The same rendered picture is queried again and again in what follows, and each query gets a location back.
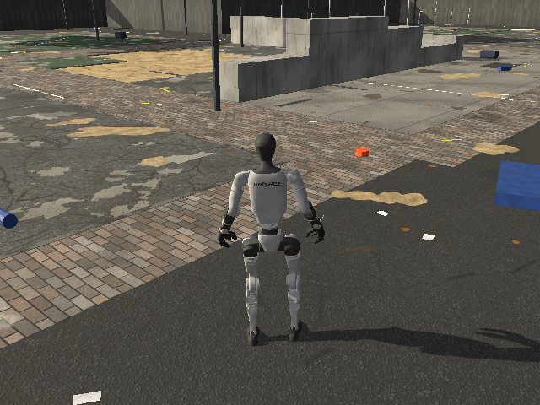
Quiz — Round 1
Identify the robot left hand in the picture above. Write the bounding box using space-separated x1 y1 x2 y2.
218 231 237 248

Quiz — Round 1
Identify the left robot shin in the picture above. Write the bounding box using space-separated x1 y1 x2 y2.
246 278 258 335

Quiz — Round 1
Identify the robot left forearm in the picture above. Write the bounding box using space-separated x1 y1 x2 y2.
219 204 235 234

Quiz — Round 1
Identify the robot head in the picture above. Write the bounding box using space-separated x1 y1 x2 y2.
252 133 281 174

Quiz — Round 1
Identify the right robot upper arm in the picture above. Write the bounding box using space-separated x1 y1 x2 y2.
284 169 312 214

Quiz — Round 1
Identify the left robot upper arm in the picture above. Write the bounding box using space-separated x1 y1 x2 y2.
227 170 250 217

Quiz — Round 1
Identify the robot right forearm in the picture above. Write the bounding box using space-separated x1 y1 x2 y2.
304 201 321 230

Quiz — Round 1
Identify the robot right hand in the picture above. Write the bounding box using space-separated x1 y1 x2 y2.
305 225 325 244

